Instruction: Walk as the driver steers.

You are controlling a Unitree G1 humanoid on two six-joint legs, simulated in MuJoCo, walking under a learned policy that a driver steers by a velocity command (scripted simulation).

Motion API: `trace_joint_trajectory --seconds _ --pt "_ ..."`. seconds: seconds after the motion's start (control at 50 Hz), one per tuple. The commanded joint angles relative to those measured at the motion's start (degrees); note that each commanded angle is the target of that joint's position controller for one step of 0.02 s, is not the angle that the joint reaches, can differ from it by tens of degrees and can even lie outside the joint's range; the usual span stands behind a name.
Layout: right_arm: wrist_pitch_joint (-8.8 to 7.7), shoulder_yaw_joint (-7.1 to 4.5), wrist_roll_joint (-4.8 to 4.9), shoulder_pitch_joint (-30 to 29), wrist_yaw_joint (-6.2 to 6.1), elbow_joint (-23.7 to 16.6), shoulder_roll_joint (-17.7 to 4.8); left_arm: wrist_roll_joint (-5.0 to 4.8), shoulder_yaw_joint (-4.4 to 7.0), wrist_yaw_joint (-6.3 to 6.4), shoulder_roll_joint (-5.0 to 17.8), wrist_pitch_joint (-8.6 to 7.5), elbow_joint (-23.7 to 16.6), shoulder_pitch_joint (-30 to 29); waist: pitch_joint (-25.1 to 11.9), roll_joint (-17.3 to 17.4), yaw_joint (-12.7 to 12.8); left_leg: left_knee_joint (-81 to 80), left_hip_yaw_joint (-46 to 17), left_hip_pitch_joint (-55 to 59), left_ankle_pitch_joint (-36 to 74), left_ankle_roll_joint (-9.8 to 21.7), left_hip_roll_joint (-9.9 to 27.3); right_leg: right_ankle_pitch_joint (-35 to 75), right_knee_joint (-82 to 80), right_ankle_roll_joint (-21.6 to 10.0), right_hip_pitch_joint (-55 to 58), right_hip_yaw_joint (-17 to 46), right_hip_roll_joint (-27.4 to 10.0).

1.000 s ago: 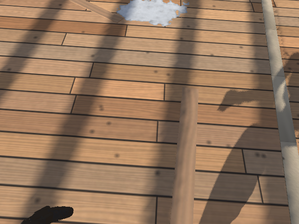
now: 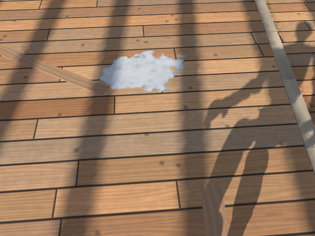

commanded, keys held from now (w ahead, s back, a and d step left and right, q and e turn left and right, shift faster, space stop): w+e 0.82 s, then w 0.18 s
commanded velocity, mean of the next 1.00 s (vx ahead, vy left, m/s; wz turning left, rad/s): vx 0.50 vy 0.00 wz -0.54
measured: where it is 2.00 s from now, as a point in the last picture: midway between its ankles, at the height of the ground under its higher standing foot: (233, 128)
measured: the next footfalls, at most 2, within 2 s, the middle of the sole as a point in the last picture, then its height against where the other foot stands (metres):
right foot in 0.16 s outside the picture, level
left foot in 0.64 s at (154, 213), level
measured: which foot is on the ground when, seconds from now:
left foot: down 0.00-0.16, up 0.18-0.62, down 0.64-1.00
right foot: up 0.00-0.14, down 0.16-0.64, up 0.66-1.00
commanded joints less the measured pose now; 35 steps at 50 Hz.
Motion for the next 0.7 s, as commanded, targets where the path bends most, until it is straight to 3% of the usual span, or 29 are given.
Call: trace_joint_trajectory --seconds 0.02,0.06,0.1,0.12,0.14,0.16,0.18,0.2,0.22,0.24,0.26,0.28,0.3,0.36,0.46,0.5,0.56,0.6,0.62,0.64,0.66,0.68,0.7 --pt "0.31 -2.63 0.8 0.1 -0.56 -2.2 -10.1 0.02 -0.13 -1.19 1.7 -0.85 -6.6 -7.5 4.2 4.1 -1.2 -3.8 -3.1 0.5 22.3 7.0 17.8 0.1 -5.1 -1.3 -1.9 -2.5 0.0" --pt "1.33 -2.98 1.39 0.4 -0.67 -1.6 -10.9 -0.01 0.07 -1.86 2.2 -0.79 -8.2 -8.8 4.1 4.6 -0.8 -0.7 -2.1 4.5 28.8 6.3 19.0 -4.4 -6.7 -2.8 -2.1 -4.2 1.0" --pt "2.21 -3.46 1.73 -0.9 -1.09 -1.9 -12.4 -0.03 0.91 -2.19 3.8 -0.51 -8.9 -6.7 1.2 6.6 1.6 6.0 -0.4 6.3 47.1 5.0 18.9 -10.1 -6.9 -5.0 3.7 -7.6 4.3" --pt "2.71 -3.68 1.87 -1.4 -1.36 -2.2 -13.2 -0.12 1.74 -2.14 5.2 -0.28 -8.4 -3.0 -1.5 7.6 4.0 12.1 0.1 6.3 55.8 4.4 18.6 -13.0 -6.4 -6.3 9.0 -9.1 6.5" --pt "3.14 -3.71 2.02 -2.4 -1.54 -2.4 -13.5 -0.29 3.14 -1.79 7.6 -0.13 -6.9 4.1 -5.4 7.4 8.2 22.0 1.1 3.7 58.4 3.2 17.2 -12.7 -8.4 -8.1 18.7 -9.7 8.8" --pt "2.96 -3.2 1.89 -2.8 -1.74 -2.9 -12.6 -0.3 5.1 -0.82 11.2 0.25 -4.5 13.8 -10.3 4.9 13.2 36.6 1.7 -6.1 49.2 0.9 14.7 -9.8 -12.0 -10.6 35.1 -5.9 8.9" --pt "1.85 -0.79 -0.72 2.3 -1.04 -5.4 -4.6 -0.61 6.36 0.34 17.6 0.48 -3.9 15.9 -14.8 -10.3 8.5 57.6 0.2 -31.0 -0.9 -2.7 6.1 -10.3 -12.6 -18.8 55.9 20.1 -5.9" --pt "-0.67 0.1 0.39 1.1 -0.14 -6.9 -4.8 -0.28 5.54 -0.08 16.6 -0.61 -6.1 15.9 -24.3 -8.9 8.6 68.9 -14.1 -43.2 -21.4 -3.4 -1.5 -21.1 -23.3 -27.0 64.5 46.7 -14.1" --pt "-2.23 -1.13 2.85 -6.5 0.6 -8.4 -9.4 0.14 4.37 -0.32 12.3 -1.35 -5.8 14.7 -18.0 -3.0 11.3 69.2 -18.0 -48.9 -16.2 -2.0 2.3 -20.1 -26.4 -22.8 60.8 39.7 -12.5" --pt "-3.04 -0.89 3.12 -8.7 0.65 -9.5 -9.2 0.02 3.86 -0.29 10.6 -1.85 -5.8 11.7 -11.1 -0.5 9.3 64.4 -17.4 -48.9 -10.7 -1.0 4.8 -15.9 -26.5 -20.4 52.6 31.7 -10.1" --pt "-3.16 -0.99 1.7 -8.5 0.17 -8.7 -8.8 -0.11 3.29 -0.23 8.9 -1.99 -6.4 7.6 -7.1 3.1 6.4 59.2 -17.1 -45.5 -7.2 -1.3 7.1 -9.6 -26.6 -18.3 44.0 25.4 -7.5" --pt "-2.7 -1.47 0.58 -7.7 -0.06 -8.3 -9.5 0.3 2.71 0.02 7.2 -2.02 -7.3 4.9 -5.3 2.3 4.4 55.5 -17.1 -41.3 -4.9 -1.9 8.4 -3.9 -27.6 -17.5 38.0 21.3 -5.6" --pt "-1.96 -1.64 0.26 -6.7 0.05 -8.2 -9.4 0.76 2.48 0.26 6.8 -1.99 -8.0 3.9 -4.8 1.2 3.1 53.8 -17.1 -38.3 -3.5 -2.6 8.8 -1.0 -28.8 -17.3 34.2 19.5 -4.3" --pt "-0.41 -1.11 -0.38 -7.2 -0.05 -8.8 -7.0 0.43 2.97 1.26 8.6 -2.19 -7.6 4.9 -3.5 1.0 2.5 46.3 -15.1 -36.6 0.4 -5.5 8.2 5.8 -30.2 -17.4 27.9 14.6 -2.4" --pt "-0.58 0.15 0.17 -18.1 0.47 -11.7 -4.4 -0.09 3.34 2.54 9.9 -1.29 -6.1 8.7 -1.7 -1.9 6.8 24.3 -14.2 -32.1 17.8 -6.8 4.0 -2.4 -28.9 -13.0 23.9 11.0 1.8" --pt "-0.99 -0.03 0.86 -20.8 0.97 -12.6 -5.2 -0.3 3.46 2.61 10.2 -1.02 -5.2 10.7 -1.5 -2.4 7.9 20.4 -14.8 -30.3 19.8 -6.5 2.9 -5.6 -27.8 -12.4 24.9 13.6 0.6" --pt "-1.72 -0.91 1.15 -20.8 1.63 -13.1 -7.5 -0.51 3.35 2.9 9.4 -0.6 -4.6 11.6 -1.7 -3.4 7.2 16.3 -17.0 -29.2 16.1 -4.7 2.6 -8.3 -23.0 -11.3 30.2 19.0 -1.7" --pt "-2.25 -1.69 1.23 -17.0 1.64 -12.3 -8.7 -0.26 3.47 2.98 9.3 -0.29 -4.8 10.3 -2.2 -5.1 4.7 14.9 -16.5 -24.7 11.5 -2.7 2.5 -6.4 -19.2 -10.2 31.4 21.4 -2.2" --pt "-2.52 -2.46 0.93 -11.8 1.32 -11.0 -9.7 -0.11 3.01 2.87 8.0 -0.23 -5.2 9.6 -4.5 -4.9 2.0 12.7 -15.6 -17.3 11.7 -1.1 2.5 -3.7 -14.4 -8.7 30.4 20.4 0.1" --pt "-2.79 -3.28 -0.12 -4.4 0.9 -10.2 -12.1 0.46 1.79 2.56 4.8 -0.4 -6.0 9.5 -11.5 -1.3 -1.4 14.0 -21.3 -3.9 9.7 2.2 9.2 -6.8 -1.4 -6.8 25.6 16.9 3.3" --pt "-2.19 -4.58 -1.18 2.6 0.69 -8.8 -17.2 -0.63 0.62 2.59 1.0 -0.84 -7.4 16.6 -20.4 14.6 0.0 10.8 -44.9 17.2 -2.0 11.1 22.7 -26.1 18.6 -2.3 6.4 8.6 11.9" --pt "-1.75 -3.95 0.36 3.2 1.2 -8.2 -13.8 -1.25 0.79 2.67 4.8 -1.07 -7.3 18.0 -20.0 19.8 0.2 5.5 -59.1 18.5 -16.3 13.1 26.9 -36.4 28.7 -1.4 -3.8 8.2 9.2" --pt "-1.41 -2.78 0.77 0.2 0.98 -9.1 -9.5 -1.31 2.0 2.64 9.3 -0.83 -7.0 13.2 -11.9 12.9 -1.1 4.1 -51.7 11.7 -19.3 10.7 24.7 -31.4 32.5 -0.9 -6.7 8.4 6.3"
